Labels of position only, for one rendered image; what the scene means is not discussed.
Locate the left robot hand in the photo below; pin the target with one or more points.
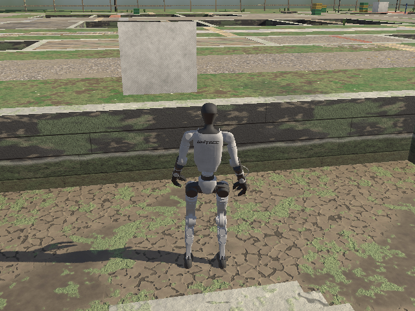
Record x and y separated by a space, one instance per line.
180 177

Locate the right robot hand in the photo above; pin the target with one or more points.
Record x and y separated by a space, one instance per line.
239 186

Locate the robot right foot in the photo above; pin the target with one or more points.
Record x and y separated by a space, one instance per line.
222 263

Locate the left robot upper arm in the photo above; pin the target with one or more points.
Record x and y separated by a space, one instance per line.
184 147

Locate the right robot upper arm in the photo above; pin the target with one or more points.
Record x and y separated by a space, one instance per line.
232 149

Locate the right robot forearm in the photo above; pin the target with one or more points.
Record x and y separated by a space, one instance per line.
239 172

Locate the robot right thigh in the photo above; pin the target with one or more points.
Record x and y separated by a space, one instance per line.
222 194

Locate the left robot forearm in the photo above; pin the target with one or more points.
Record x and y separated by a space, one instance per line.
177 168

